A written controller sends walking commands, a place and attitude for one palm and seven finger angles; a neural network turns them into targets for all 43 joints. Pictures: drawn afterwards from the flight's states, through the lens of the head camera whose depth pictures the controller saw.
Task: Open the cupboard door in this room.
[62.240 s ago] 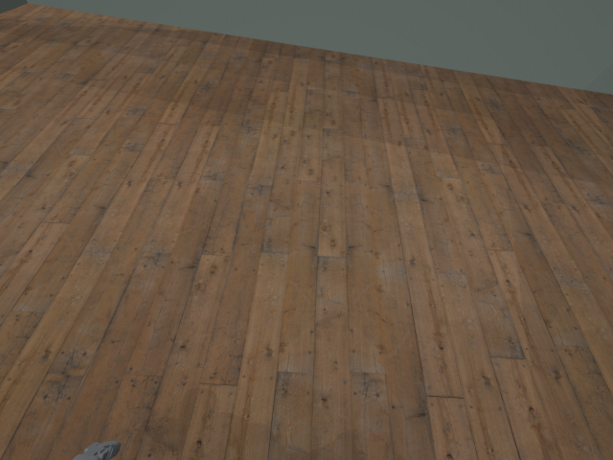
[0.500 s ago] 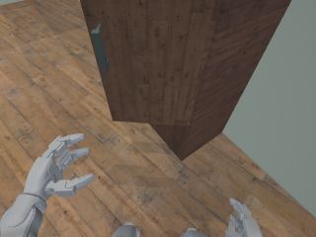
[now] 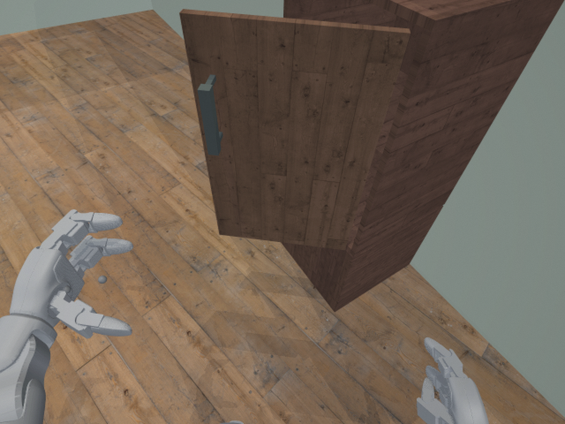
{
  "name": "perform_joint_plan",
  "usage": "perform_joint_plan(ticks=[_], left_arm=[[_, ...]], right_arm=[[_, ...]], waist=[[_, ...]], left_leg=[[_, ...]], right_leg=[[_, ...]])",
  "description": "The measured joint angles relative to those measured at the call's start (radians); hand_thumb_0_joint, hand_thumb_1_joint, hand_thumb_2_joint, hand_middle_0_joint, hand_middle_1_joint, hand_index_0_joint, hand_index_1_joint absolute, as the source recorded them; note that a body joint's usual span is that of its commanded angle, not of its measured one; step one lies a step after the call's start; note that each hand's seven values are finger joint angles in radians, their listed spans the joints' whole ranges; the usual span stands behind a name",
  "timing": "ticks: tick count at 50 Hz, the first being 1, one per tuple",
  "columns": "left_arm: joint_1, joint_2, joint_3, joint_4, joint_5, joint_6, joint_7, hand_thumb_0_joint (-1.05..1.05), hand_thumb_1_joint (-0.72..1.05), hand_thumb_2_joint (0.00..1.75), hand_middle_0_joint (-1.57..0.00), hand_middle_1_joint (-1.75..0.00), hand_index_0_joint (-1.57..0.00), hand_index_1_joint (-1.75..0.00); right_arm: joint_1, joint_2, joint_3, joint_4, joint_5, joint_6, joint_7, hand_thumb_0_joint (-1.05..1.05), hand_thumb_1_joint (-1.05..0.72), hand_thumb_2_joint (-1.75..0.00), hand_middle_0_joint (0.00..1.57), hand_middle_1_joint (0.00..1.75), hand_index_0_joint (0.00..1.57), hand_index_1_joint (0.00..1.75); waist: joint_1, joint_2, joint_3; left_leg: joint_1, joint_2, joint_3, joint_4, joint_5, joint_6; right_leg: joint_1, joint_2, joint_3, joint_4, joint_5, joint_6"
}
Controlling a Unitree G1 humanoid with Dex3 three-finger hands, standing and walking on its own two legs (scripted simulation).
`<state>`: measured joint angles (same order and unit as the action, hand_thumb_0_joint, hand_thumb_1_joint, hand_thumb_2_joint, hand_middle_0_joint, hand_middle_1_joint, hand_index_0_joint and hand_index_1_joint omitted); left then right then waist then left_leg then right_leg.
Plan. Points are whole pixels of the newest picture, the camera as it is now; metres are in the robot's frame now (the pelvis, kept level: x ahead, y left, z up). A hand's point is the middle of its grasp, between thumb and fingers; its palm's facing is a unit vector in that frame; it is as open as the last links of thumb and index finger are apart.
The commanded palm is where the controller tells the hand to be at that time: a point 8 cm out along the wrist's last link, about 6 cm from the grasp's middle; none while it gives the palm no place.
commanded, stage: raise the hand with hooked fingers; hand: left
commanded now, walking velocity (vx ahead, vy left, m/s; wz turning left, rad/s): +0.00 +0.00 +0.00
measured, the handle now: (213, 116) +0.62 +0.19 +0.09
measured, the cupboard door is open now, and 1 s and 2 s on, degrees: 50 50 50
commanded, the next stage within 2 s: move the hooked fingers beside the handle in 0.80 s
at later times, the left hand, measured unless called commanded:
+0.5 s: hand (108, 246) +0.30 +0.25 +0.11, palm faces -0.05 -1.00 -0.02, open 14.0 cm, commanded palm +0.27 +0.30 +0.12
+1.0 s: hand (101, 250) +0.29 +0.26 +0.11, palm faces -0.01 -1.00 -0.01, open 14.0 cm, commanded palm +0.28 +0.30 +0.12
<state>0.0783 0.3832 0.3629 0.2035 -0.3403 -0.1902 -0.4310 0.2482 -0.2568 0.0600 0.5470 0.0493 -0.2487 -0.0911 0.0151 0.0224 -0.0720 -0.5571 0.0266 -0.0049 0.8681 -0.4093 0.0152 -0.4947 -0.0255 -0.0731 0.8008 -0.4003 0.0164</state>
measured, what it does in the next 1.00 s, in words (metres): stands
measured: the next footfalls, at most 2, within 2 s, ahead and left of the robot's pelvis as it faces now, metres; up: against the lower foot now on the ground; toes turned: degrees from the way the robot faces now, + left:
none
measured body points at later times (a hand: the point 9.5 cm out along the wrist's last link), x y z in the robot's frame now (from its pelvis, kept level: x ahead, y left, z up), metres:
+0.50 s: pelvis +0.01 -0.01 +0.01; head +0.03 -0.02 +0.46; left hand +0.29 +0.31 +0.12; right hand +0.15 -0.27 -0.06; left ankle +0.02 +0.10 -0.70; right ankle +0.00 -0.13 -0.70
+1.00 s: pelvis +0.00 -0.02 +0.01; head +0.02 -0.02 +0.46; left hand +0.29 +0.31 +0.11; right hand +0.16 -0.26 -0.06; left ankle +0.02 +0.10 -0.70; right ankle +0.00 -0.13 -0.70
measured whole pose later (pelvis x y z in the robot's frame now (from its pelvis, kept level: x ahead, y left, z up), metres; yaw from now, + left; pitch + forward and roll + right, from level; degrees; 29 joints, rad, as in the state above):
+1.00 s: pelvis +0.00 -0.02 +0.01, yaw -1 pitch +4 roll -1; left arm -0.14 0.44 0.44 0.48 -0.35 -0.17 -0.56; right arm 0.27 -0.28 0.06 0.58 0.05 -0.21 -0.12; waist 0.02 0.03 -0.04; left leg -0.48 0.04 0.00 0.76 -0.35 -0.01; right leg -0.44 -0.01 -0.07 0.72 -0.35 0.00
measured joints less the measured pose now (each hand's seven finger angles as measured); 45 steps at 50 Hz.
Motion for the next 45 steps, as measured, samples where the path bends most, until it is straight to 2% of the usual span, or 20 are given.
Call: perform_joint_plan(ticks=[5, 12, 16, 20, 28, 33, 45], left_arm=[[-0.042, 0.02, 0.009, 0.062, 0.007, 0.06, -0.054, 0.0, -0.46, 0.32, -0.3, -1.18, -0.3, -1.17], [-0.113, 0.045, 0.068, 0.109, -0.02, 0.025, -0.087, -0.01, -0.49, 0.3, -0.3, -1.2, -0.3, -1.19], [-0.175, 0.078, 0.092, 0.194, -0.025, 0.054, -0.118, -0.01, -0.5, 0.3, -0.3, -1.2, -0.3, -1.19], [-0.185, 0.09, 0.085, 0.226, -0.022, 0.077, -0.141, -0.01, -0.5, 0.3, -0.3, -1.2, -0.3, -1.19], [-0.149, 0.049, 0.091, 0.183, -0.025, 0.026, -0.122, -0.01, -0.5, 0.3, -0.3, -1.2, -0.3, -1.2], [-0.162, 0.054, 0.097, 0.211, -0.016, 0.031, -0.108, -0.01, -0.5, 0.3, -0.3, -1.2, -0.3, -1.2], [-0.177, 0.054, 0.086, 0.24, -0.022, 0.021, -0.126, -0.01, -0.5, 0.3, -0.3, -1.2, -0.3, -1.2]], right_arm=[[-0.003, -0.002, 0.01, 0.002, 0.0, 0.015, -0.006, 0.01, -0.9, -0.89, 0.2, 0.3, 0.21, 0.3], [0.015, -0.005, 0.012, 0.029, -0.002, 0.024, -0.015, 0.01, -0.9, -0.89, 0.2, 0.3, 0.21, 0.3], [0.022, -0.017, 0.009, 0.039, 0.005, 0.037, -0.02, 0.01, -0.9, -0.89, 0.2, 0.3, 0.21, 0.3], [0.034, -0.032, -0.003, 0.035, 0.007, 0.041, -0.018, 0.01, -0.9, -0.89, 0.2, 0.3, 0.21, 0.3], [0.048, -0.034, -0.018, 0.03, 0.001, 0.037, -0.007, 0.01, -0.9, -0.89, 0.2, 0.3, 0.21, 0.3], [0.045, -0.027, -0.014, 0.027, 0.004, 0.042, -0.009, 0.01, -0.9, -0.89, 0.2, 0.3, 0.21, 0.3], [0.026, -0.017, 0.002, 0.03, 0.005, 0.039, -0.018, 0.01, -0.9, -0.89, 0.2, 0.3, 0.21, 0.3]], waist=[[0.008, 0.01, 0.011], [0.008, 0.004, 0.02], [0.002, 0.005, 0.023], [-0.005, 0.009, 0.022], [-0.011, -0.002, 0.019], [-0.009, 0.0, 0.023], [0.001, 0.006, 0.026]], left_leg=[[0.025, 0.001, 0.001, -0.033, 0.013, -0.002], [0.062, 0.008, 0.0, -0.066, 0.022, -0.012], [0.07, 0.01, 0.0, -0.082, 0.031, -0.016], [0.074, 0.011, 0.007, -0.1, 0.04, -0.016], [0.089, 0.014, 0.021, -0.116, 0.044, -0.02], [0.092, 0.015, 0.017, -0.119, 0.049, -0.022], [0.09, 0.012, 0.015, -0.121, 0.059, -0.021]], right_leg=[[0.023, 0.002, 0.001, -0.03, 0.012, -0.003], [0.056, 0.011, -0.001, -0.059, 0.02, -0.012], [0.061, 0.013, 0.0, -0.071, 0.026, -0.015], [0.059, 0.014, 0.007, -0.081, 0.033, -0.017], [0.062, 0.017, 0.02, -0.083, 0.035, -0.019], [0.065, 0.017, 0.017, -0.084, 0.038, -0.022], [0.064, 0.015, 0.015, -0.084, 0.045, -0.022]])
